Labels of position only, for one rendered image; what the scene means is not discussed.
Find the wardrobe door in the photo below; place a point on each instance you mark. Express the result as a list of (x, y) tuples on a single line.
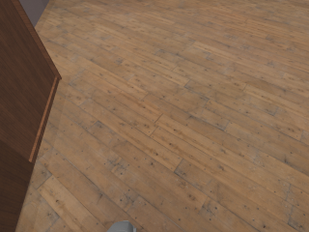
[(14, 175), (25, 82)]

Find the robot left thigh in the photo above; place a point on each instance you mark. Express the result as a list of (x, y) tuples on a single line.
[(122, 226)]

